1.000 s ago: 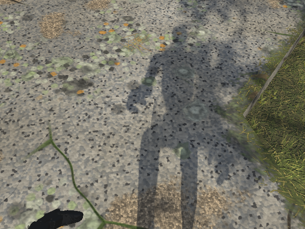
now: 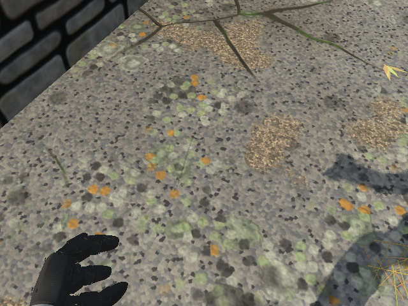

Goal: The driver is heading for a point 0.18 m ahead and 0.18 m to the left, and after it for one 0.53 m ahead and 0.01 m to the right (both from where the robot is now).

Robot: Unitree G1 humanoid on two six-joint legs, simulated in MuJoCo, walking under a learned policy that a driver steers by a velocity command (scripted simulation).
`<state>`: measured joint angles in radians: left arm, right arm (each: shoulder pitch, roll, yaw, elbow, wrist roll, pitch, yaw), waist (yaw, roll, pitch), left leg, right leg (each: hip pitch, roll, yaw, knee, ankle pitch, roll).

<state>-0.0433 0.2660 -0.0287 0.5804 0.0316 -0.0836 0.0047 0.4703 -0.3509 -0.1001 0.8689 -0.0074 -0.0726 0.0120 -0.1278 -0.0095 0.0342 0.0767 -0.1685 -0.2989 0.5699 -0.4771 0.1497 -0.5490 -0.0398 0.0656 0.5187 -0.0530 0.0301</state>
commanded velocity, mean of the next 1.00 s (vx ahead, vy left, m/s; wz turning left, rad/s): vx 0.27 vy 0.00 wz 0.48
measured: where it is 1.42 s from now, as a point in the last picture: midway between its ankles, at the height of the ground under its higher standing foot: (201, 299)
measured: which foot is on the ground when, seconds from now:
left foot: down 0.00-0.00, up 0.02-0.36, down 0.38-1.00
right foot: down 0.00-0.38, up 0.40-0.74, down 0.76-1.00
